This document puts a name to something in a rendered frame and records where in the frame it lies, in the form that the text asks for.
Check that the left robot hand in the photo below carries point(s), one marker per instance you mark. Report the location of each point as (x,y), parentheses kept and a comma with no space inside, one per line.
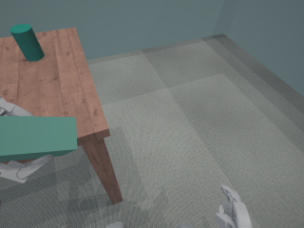
(15,170)

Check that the right robot hand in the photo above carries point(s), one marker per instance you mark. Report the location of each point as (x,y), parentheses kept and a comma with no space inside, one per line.
(235,216)

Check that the sponge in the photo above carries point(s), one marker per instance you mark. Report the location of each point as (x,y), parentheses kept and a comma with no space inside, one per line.
(33,137)

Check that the table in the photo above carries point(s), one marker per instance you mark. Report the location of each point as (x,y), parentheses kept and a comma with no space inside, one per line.
(60,85)

